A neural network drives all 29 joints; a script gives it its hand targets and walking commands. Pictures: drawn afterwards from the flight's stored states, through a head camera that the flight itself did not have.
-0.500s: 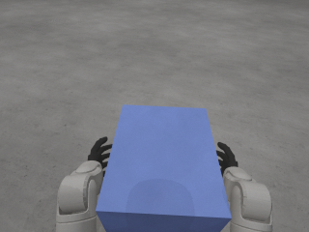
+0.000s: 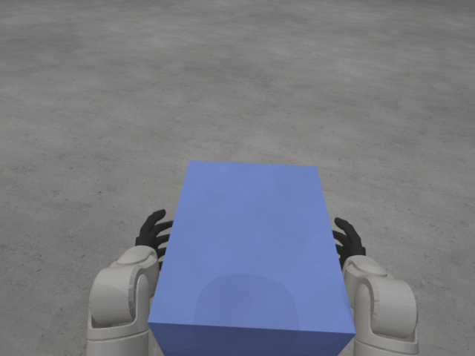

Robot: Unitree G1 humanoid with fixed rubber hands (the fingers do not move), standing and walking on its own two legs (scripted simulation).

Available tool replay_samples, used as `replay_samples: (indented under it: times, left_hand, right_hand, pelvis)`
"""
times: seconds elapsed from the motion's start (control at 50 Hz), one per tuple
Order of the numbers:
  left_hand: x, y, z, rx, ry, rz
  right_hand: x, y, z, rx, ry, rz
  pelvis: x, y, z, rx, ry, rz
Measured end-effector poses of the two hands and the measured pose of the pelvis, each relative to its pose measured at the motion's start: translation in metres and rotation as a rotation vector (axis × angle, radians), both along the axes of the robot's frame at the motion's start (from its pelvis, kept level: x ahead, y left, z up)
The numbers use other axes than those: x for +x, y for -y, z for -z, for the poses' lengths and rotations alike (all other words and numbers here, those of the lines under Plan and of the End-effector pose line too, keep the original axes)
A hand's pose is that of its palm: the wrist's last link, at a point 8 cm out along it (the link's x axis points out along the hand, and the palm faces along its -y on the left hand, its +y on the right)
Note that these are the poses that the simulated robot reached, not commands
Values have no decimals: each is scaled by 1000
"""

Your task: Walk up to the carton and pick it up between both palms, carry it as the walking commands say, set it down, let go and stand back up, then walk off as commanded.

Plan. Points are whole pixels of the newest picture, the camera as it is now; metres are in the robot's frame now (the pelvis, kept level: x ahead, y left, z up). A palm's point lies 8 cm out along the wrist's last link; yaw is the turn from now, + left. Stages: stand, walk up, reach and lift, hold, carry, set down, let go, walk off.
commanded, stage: carry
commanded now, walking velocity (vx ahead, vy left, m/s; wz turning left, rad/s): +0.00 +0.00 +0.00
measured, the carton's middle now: (247, 277) +0.27 +0.00 +0.02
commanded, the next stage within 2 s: hold in 0.90 s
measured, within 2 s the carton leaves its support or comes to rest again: neither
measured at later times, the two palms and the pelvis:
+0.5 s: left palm (148, 254) +0.27 +0.15 +0.09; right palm (350, 264) +0.26 -0.16 +0.09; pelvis +0.00 +0.00 +0.00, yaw +0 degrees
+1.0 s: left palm (156, 267) +0.28 +0.15 +0.04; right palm (343, 275) +0.27 -0.16 +0.04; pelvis +0.00 +0.00 +0.01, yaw -1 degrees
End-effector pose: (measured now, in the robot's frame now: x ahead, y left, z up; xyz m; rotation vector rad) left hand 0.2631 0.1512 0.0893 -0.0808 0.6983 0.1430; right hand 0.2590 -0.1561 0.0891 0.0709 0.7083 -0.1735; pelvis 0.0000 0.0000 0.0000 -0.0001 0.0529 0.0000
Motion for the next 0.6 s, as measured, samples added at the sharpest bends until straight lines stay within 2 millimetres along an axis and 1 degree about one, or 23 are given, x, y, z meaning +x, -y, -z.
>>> replay_samples:
  times: [0.6]
  left_hand:
    - [5, 0, 1, 0, -1, 1]
  right_hand:
    - [5, 0, 1, 2, 0, 2]
  pelvis:
    - [4, -1, 0, 1, -1, 2]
